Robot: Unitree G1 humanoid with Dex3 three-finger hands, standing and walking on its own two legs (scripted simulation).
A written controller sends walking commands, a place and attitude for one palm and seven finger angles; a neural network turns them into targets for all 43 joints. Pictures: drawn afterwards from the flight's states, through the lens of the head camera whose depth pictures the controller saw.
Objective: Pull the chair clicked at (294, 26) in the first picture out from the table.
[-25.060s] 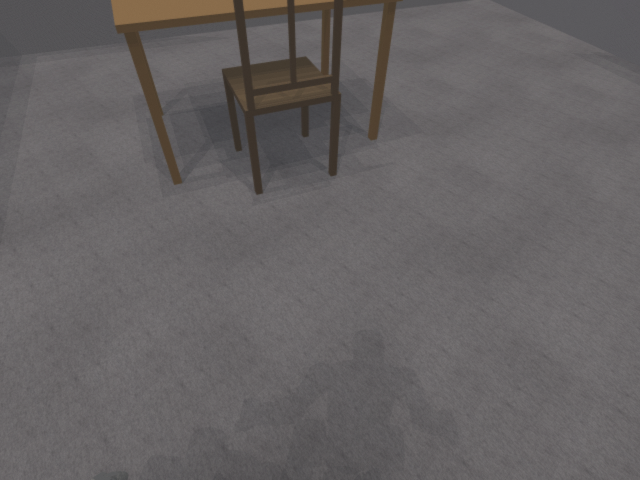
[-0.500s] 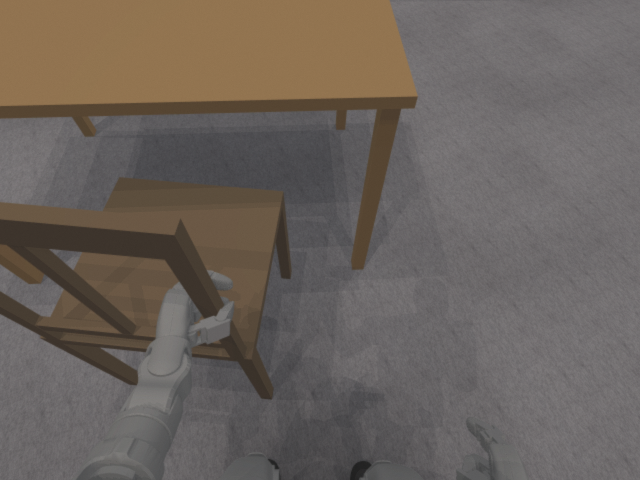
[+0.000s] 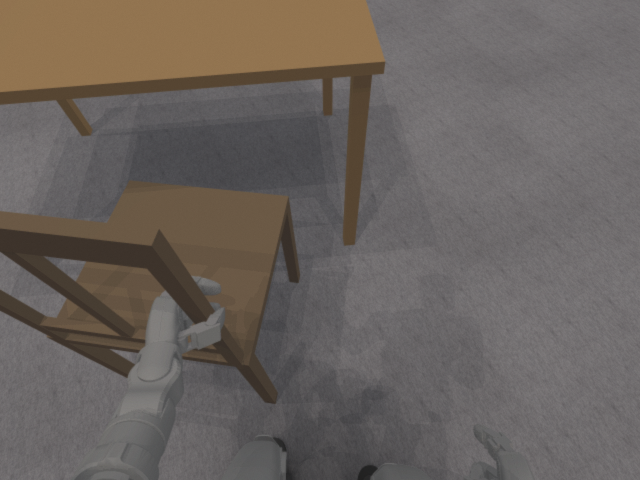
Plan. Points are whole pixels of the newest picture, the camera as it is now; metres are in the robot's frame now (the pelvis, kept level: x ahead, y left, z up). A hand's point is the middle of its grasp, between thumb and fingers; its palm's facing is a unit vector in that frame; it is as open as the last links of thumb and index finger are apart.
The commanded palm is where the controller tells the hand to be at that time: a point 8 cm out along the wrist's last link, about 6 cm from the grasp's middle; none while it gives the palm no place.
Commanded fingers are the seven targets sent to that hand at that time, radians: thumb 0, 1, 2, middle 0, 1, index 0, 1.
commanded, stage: step backward, pulling the chair out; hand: left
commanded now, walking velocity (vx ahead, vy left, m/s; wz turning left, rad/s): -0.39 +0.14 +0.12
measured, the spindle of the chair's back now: (82, 298) +0.36 +0.37 -0.07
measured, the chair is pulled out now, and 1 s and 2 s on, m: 0.25 0.47 0.56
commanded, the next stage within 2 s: stop walking, hand still on the chair in 1.08 s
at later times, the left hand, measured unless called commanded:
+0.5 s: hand (228, 417) +0.20 +0.13 -0.06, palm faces +0.04 -0.99 -0.16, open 6.0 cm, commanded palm +0.17 +0.17 -0.07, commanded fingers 0.00 0.90 0.90 -0.50 -1.45 -0.50 -1.45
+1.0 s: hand out of the picture +0.08 +0.11 -0.06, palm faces +0.02 -0.99 -0.15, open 6.1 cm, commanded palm +0.06 +0.15 -0.07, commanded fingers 0.00 0.90 0.90 -0.50 -1.45 -0.50 -1.45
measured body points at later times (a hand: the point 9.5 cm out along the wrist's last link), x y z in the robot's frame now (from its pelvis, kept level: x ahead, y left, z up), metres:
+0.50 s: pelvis -0.11 -0.01 +0.00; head -0.05 -0.03 +0.44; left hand +0.19 +0.18 -0.05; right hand +0.03 -0.23 -0.13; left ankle -0.09 +0.14 -0.72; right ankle -0.04 -0.11 -0.73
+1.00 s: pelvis -0.23 -0.01 +0.00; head -0.17 -0.03 +0.45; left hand +0.08 +0.16 -0.05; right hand -0.11 -0.26 -0.13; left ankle -0.23 +0.13 -0.71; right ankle -0.14 -0.12 -0.73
